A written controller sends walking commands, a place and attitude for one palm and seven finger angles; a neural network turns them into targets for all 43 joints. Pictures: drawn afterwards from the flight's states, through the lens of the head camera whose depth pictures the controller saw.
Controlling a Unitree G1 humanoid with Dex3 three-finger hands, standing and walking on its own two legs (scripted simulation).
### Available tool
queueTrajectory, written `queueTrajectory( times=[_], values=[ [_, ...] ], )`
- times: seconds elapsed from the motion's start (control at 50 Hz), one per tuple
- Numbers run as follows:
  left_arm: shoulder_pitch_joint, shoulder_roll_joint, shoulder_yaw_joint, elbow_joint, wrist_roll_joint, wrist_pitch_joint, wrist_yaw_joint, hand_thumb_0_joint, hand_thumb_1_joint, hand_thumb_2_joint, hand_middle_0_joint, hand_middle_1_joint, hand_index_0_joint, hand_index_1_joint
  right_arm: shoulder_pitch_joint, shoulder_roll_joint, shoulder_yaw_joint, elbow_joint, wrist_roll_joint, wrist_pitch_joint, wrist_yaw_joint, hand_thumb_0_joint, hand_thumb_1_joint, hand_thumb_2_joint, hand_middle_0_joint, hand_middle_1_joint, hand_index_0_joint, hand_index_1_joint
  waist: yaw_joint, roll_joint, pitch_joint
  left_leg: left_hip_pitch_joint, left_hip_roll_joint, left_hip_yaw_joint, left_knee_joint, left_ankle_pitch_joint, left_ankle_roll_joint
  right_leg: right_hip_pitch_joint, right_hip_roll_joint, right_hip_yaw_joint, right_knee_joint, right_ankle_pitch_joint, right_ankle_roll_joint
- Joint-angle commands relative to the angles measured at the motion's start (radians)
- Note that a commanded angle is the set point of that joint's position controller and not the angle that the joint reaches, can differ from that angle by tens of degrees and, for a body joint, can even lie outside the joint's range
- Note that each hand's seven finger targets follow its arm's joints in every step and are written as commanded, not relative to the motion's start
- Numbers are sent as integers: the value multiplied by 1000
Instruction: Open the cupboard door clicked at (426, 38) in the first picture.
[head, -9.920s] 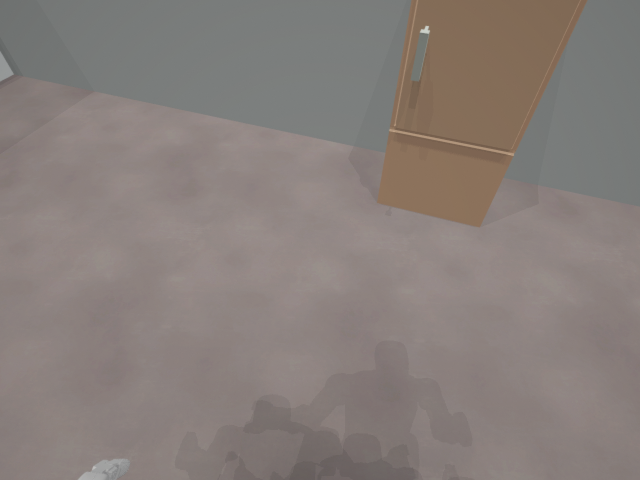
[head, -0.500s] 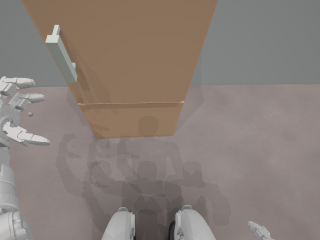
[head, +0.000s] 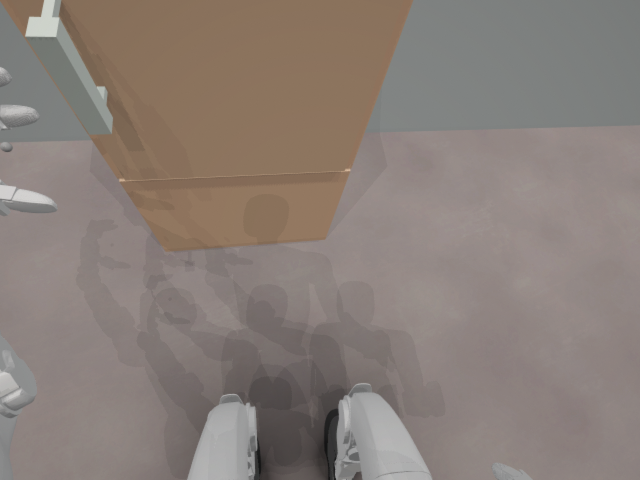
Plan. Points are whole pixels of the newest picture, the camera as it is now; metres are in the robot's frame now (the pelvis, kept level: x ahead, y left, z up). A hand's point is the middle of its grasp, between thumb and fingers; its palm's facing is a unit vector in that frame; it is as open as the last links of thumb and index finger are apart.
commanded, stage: move the hooked fingers beside the handle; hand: left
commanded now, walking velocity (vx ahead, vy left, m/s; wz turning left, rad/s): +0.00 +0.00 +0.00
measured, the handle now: (78, 68) +0.58 +0.28 +0.05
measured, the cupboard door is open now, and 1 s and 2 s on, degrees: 0 0 0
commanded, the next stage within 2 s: slide the fingers in behind the handle in 1.22 s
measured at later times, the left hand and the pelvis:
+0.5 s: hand (10, 92) +0.54 +0.33 +0.06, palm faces +0.10 -0.99 -0.03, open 14.0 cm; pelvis +0.00 +0.01 -0.02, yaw -1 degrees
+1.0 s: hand (12, 98) +0.52 +0.33 +0.07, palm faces +0.09 -1.00 -0.02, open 14.0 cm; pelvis +0.01 +0.01 +0.00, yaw -1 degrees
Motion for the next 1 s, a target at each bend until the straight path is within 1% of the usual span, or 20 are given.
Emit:
queueTrajectory(
  times=[0.0, 0.02, 0.1, 0.16, 0.24, 0.28, 0.3, 0.38, 0.4, 0.46, 0.5, 0.56, 0.68, 0.76, 0.78, 0.82, 0.84, 0.86, 0.9, 0.98],
  values=[
    [-377, 366, 40, -145, -4, -44, 11, 0, -500, 300, -300, -1200, -300, -1200, 170, -212, -74, -45, 1, 4, -21, 0, -900, -900, 200, 300, 200, 300, -3, 195, -490, 406, -14, -90, -157, 449, -13, 180, 42, 22, -96, 187, -22],
    [-414, 359, 18, -156, 3, -42, 14, 0, -500, 300, -300, -1200, -300, -1200, 170, -212, -71, -43, 0, 5, -22, 0, -900, -900, 200, 300, 200, 300, -17, 208, -487, 403, -14, -90, -155, 443, -10, 173, 41, 24, -97, 187, -21],
    [-471, 418, 41, -164, 23, -48, 23, 0, -500, 300, -300, -1200, -300, -1200, 190, -215, -66, -36, -7, 17, -23, 0, -900, -900, 200, 300, 200, 300, -22, 261, -550, 449, -9, -101, -137, 505, -17, 152, 43, 19, -83, 204, -24],
    [-491, 422, 36, -109, 28, -36, 24, 0, -500, 300, -300, -1200, -300, -1200, 194, -214, -58, -39, -7, 23, -20, 0, -900, -900, 200, 300, 200, 300, -40, 234, -512, 403, -9, -101, -124, 490, -10, 144, 47, 18, -82, 204, -23],
    [-534, 495, 41, -54, 60, -4, 22, 0, -500, 300, -300, -1200, -300, -1200, 199, -221, -42, -51, -6, 36, -24, 0, -900, -900, 200, 300, 200, 300, -57, 222, -486, 326, -9, -93, -114, 428, 0, 151, 47, 21, -81, 187, -18],
    [-579, 516, 36, -70, 73, -4, 23, 0, -500, 300, -300, -1200, -300, -1200, 208, -225, -37, -52, -8, 39, -24, 0, -900, -900, 200, 300, 200, 300, -65, 280, -521, 367, -5, -102, -109, 456, -7, 113, 49, 15, -70, 185, -21],
    [-589, 553, 60, -62, 78, -2, 26, 0, -500, 300, -300, -1200, -300, -1200, 212, -228, -36, -52, -10, 42, -26, 0, -900, -900, 200, 300, 200, 300, -59, 280, -530, 366, -5, -109, -102, 471, -10, 112, 48, 12, -63, 187, -22],
    [-653, 564, 34, -25, 95, 16, 23, 0, -500, 300, -300, -1200, -300, -1200, 225, -231, -22, -54, -10, 50, -25, 0, -900, -900, 200, 300, 200, 300, -92, 293, -535, 349, -2, -113, -77, 465, -6, 75, 52, 8, -54, 183, -19],
    [-660, 600, 47, -20, 105, 23, 23, 0, -500, 300, -300, -1200, -300, -1200, 230, -235, -18, -56, -12, 54, -28, 0, -900, -900, 200, 300, 200, 300, -92, 291, -540, 335, -1, -117, -71, 470, -4, 81, 51, 6, -48, 187, -18],
    [-624, 569, 25, -14, 108, 44, 10, 0, -500, 300, -300, -1200, -300, -1200, 241, -230, -15, -68, -12, 63, -22, 0, -900, -900, 200, 300, 200, 300, -85, 331, -564, 371, 0, -122, -68, 529, -10, 62, 51, -2, -39, 207, -22],
    [-594, 619, 74, -49, 104, 51, 4, 0, -500, 300, -300, -1200, -300, -1200, 253, -234, -21, -73, -15, 73, -20, 0, -900, -900, 200, 300, 200, 300, -67, 329, -627, 398, 6, -123, -59, 600, -14, 91, 53, -1, -34, 246, -17],
    [-605, 592, 77, -132, 92, 46, 0, 0, -500, 300, -300, -1200, -300, -1200, 267, -227, -31, -66, -18, 82, -5, 0, -900, -900, 200, 300, 200, 300, -61, 380, -658, 481, 16, -140, -65, 674, -25, 62, 57, -7, -39, 249, -20],
    [-572, 591, 108, -181, 84, 47, 19, 0, -500, 300, -300, -1200, -300, -1200, 272, -222, -40, -51, -19, 86, 8, 0, -900, -900, 200, 300, 200, 300, -54, 367, -639, 520, 21, -142, -91, 675, -27, 71, 64, -8, -69, 237, -19],
    [-544, 500, 54, -217, 76, 40, 24, 0, -500, 300, -300, -1200, -300, -1200, 270, -210, -47, -44, -18, 86, 15, 0, -900, -900, 200, 300, 200, 300, -54, 403, -622, 578, 22, -145, -110, 712, -34, 56, 65, -12, -89, 236, -24],
    [-527, 515, 75, -206, 71, 42, 27, 0, -500, 300, -300, -1200, -300, -1200, 274, -212, -49, -38, -20, 87, 14, 0, -900, -900, 200, 300, 200, 300, -51, 382, -615, 583, 25, -147, -114, 728, -38, 64, 65, -15, -93, 243, -22],
    [-502, 433, 18, -140, 64, 52, 23, 0, -500, 300, -300, -1200, -300, -1200, 265, -206, -47, -40, -15, 87, 15, 0, -900, -900, 200, 300, 200, 300, -68, 326, -533, 529, 19, -137, -125, 656, -28, 63, 68, -15, -109, 224, -19],
    [-515, 437, 19, -134, 62, 50, 27, 0, -500, 300, -300, -1200, -300, -1200, 263, -207, -46, -39, -16, 87, 12, 0, -900, -900, 200, 300, 200, 300, -73, 305, -506, 501, 18, -134, -131, 624, -23, 76, 66, -13, -114, 223, -18],
    [-508, 445, 28, -142, 62, 41, 30, 0, -500, 300, -300, -1200, -300, -1200, 261, -208, -46, -44, -16, 86, 10, 0, -900, -900, 200, 300, 200, 300, -59, 333, -504, 513, 15, -134, -136, 634, -26, 75, 64, -13, -112, 220, -24],
    [-500, 424, 10, -143, 67, 30, 38, 0, -500, 300, -300, -1200, -300, -1200, 256, -206, -49, -47, -17, 87, 9, 0, -900, -900, 200, 300, 200, 300, -58, 318, -512, 518, 13, -131, -141, 621, -29, 78, 63, -11, -115, 214, -23],
    [-530, 429, 13, -88, 64, 6, 58, 0, -500, 300, -300, -1200, -300, -1200, 239, -209, -43, -50, -16, 79, 2, 0, -900, -900, 200, 300, 200, 300, -78, 264, -459, 429, 5, -113, -138, 521, -16, 101, 63, -2, -111, 205, -23]
  ],
)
